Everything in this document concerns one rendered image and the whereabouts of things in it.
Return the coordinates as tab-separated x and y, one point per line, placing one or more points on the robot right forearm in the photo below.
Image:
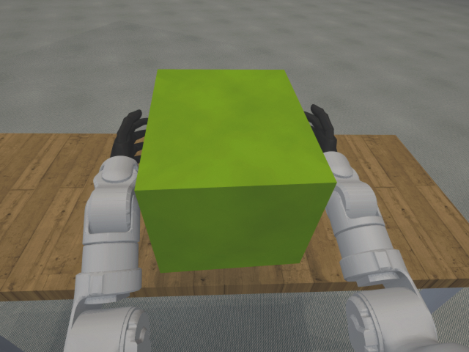
368	256

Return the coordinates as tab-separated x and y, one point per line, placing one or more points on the robot left forearm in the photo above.
110	260

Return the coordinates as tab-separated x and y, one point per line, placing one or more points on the right robot upper arm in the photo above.
392	320

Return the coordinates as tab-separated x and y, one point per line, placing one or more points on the carton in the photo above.
231	174

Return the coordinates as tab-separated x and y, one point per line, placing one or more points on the left robot upper arm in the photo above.
121	329

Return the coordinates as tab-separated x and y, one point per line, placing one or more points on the robot right hand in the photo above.
323	129

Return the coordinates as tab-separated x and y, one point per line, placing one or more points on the table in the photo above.
46	180

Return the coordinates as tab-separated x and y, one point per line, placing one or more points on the robot left hand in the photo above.
126	137

